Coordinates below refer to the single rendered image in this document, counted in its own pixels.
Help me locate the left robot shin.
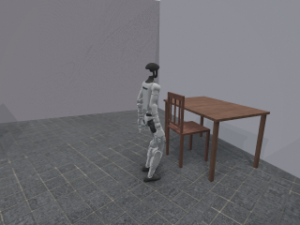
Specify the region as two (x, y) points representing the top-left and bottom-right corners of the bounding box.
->
(145, 144), (154, 168)

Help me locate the robot right hand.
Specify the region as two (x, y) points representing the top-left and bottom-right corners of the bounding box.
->
(156, 128), (166, 145)

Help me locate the robot left hand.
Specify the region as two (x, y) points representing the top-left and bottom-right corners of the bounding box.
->
(137, 118), (145, 132)

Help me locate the left robot forearm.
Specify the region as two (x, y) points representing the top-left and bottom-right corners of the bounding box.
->
(137, 101), (143, 119)

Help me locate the right robot forearm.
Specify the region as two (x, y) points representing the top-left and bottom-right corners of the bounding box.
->
(151, 104), (161, 130)

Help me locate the robot shin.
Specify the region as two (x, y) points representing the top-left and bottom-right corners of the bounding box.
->
(148, 150), (163, 178)
(145, 144), (154, 168)

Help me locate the right robot shin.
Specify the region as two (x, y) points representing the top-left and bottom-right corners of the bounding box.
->
(148, 150), (163, 178)

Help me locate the robot left upper arm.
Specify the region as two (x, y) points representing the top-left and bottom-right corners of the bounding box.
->
(137, 81), (145, 104)

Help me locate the table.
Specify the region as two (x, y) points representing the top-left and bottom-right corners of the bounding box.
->
(163, 96), (270, 182)

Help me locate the chair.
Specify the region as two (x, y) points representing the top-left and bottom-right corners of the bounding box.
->
(166, 92), (211, 169)

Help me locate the robot right upper arm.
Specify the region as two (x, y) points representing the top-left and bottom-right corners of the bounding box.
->
(149, 83), (161, 110)

